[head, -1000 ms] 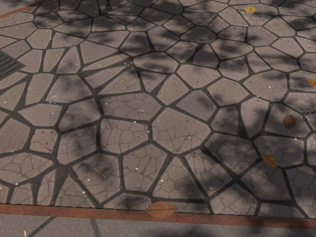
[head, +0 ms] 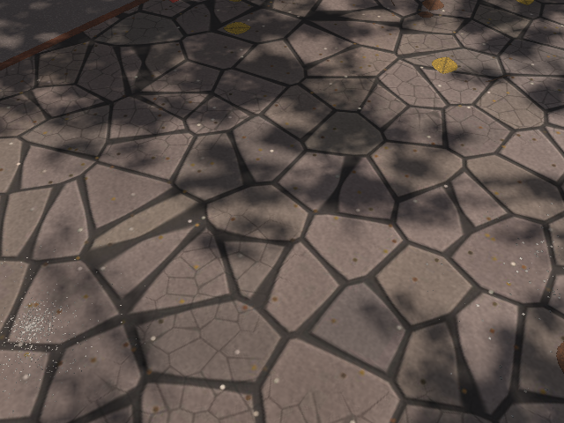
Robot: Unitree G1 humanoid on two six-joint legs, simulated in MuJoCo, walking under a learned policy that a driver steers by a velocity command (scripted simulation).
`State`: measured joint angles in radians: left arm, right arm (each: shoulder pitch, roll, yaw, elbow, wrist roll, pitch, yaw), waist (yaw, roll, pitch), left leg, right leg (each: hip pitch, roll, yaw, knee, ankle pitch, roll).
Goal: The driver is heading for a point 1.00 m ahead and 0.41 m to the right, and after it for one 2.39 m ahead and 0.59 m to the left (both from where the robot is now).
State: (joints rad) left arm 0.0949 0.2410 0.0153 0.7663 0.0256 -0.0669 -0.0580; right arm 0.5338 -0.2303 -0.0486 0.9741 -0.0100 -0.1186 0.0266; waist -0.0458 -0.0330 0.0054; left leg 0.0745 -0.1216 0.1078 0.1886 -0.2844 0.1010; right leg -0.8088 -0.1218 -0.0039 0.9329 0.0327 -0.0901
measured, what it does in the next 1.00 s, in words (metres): walks ahead, turning right: right foot, then left foot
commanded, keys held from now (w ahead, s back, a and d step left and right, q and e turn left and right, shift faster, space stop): w+e+shift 1.00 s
